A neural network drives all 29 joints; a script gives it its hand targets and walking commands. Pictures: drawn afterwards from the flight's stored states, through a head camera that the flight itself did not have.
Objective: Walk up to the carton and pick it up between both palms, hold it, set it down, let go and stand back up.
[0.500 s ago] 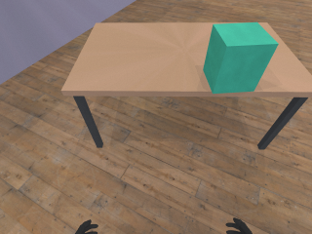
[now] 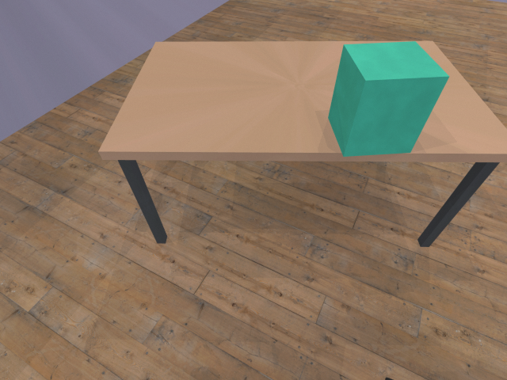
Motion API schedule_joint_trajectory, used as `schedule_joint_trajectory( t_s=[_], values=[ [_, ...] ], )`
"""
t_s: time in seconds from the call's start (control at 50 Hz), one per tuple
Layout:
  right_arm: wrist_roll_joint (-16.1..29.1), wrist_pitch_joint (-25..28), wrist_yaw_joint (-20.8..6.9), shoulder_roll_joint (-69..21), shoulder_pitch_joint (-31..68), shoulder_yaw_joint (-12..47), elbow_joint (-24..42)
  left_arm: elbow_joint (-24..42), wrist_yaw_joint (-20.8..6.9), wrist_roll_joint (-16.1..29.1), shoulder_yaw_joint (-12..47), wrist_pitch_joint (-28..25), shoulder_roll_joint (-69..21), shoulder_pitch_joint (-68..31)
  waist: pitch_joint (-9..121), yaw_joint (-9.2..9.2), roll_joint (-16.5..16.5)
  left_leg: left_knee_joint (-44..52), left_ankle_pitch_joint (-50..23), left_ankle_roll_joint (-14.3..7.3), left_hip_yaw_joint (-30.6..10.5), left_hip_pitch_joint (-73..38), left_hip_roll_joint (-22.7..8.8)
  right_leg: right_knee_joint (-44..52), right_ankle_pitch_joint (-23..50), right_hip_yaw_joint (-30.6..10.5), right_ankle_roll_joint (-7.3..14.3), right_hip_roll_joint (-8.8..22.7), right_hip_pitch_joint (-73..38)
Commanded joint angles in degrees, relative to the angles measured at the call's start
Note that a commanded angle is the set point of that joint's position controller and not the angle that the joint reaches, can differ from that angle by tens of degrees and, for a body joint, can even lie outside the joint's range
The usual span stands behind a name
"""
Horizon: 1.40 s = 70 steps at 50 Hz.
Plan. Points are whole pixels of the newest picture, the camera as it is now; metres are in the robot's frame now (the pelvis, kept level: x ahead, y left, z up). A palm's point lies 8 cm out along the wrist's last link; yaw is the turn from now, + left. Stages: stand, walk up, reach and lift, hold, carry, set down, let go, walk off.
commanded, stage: stand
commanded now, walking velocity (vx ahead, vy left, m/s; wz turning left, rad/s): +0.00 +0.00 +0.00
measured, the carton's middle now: (378, 100) +0.85 -0.36 -0.04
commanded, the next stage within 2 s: none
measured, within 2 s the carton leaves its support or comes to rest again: neither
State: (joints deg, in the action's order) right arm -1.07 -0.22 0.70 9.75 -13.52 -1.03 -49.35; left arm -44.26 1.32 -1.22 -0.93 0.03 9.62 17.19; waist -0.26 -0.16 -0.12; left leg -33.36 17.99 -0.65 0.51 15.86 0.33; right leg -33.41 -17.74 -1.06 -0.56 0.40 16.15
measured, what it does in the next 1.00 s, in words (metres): stands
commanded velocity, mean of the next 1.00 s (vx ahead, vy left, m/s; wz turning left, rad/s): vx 0.00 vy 0.00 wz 0.00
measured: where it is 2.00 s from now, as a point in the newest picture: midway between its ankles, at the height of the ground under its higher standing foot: outside the picture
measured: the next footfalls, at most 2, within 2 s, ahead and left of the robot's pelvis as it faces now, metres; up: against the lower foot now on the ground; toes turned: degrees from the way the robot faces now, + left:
none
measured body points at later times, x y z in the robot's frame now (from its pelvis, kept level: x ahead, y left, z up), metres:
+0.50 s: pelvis +0.00 +0.00 +0.01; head +0.01 +0.00 +0.46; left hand +0.03 +0.23 -0.14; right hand +0.03 -0.23 -0.15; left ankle +0.00 +0.11 -0.73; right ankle +0.00 -0.13 -0.73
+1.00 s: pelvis +0.00 +0.00 +0.01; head +0.00 +0.00 +0.46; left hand -0.01 +0.21 -0.15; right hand -0.01 -0.21 -0.15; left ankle +0.00 +0.11 -0.73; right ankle +0.00 -0.13 -0.73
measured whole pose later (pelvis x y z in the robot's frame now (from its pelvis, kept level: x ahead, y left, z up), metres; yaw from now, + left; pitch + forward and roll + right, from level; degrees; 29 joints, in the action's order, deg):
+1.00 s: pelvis +0.00 +0.00 +0.01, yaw +0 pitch -2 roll +0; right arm -0.7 0.1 2.3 6.4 -16.5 -1.4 -64.6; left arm -63.3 2.5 -0.9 -1.4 -0.1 6.1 17.5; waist -2.7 -0.1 -0.1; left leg -25.6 14.0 -0.5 0.3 9.6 0.4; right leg -25.7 -13.8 -0.9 -0.6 0.5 9.9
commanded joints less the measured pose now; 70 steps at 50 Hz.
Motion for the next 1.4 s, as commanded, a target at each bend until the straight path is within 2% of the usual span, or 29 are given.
schedule_joint_trajectory(
  t_s=[0.0,0.32,0.74,1.38],
  values=[
    [0.05,0.91,0.44,5.76,-0.98,-1.62,1.88,1.68,0.45,0.05,-1.78,-1.02,5.47,1.68,0.75,-0.07,-0.58,6.71,-9.27,-2.08,-4.44,-0.90,-3.51,6.38,10.34,-3.49,2.74,2.90,-0.75],
    [0.31,0.91,1.11,4.78,-3.32,-1.91,-5.56,-6.28,0.92,0.24,-2.26,-0.97,4.55,3.32,-1.40,0.04,0.45,9.99,-10.37,-1.94,-4.83,-2.85,-4.12,9.23,10.90,-3.53,2.65,3.34,-3.17],
    [0.36,0.72,1.63,2.19,-5.80,-1.37,-12.72,-15.98,1.26,0.34,-1.53,-0.67,1.81,4.44,-4.49,-0.01,0.03,12.75,-8.73,-1.58,-4.67,-3.98,-4.22,12.08,9.49,-3.30,2.11,3.50,-4.33],
    [0.33,0.73,1.95,0.02,-8.42,-0.49,-16.00,-21.63,1.43,0.39,-0.47,-0.36,-0.17,4.88,-5.62,0.08,0.12,13.75,-7.23,-1.42,-4.73,-3.51,-4.30,12.76,8.49,-3.08,1.73,3.55,-4.10]
  ],
)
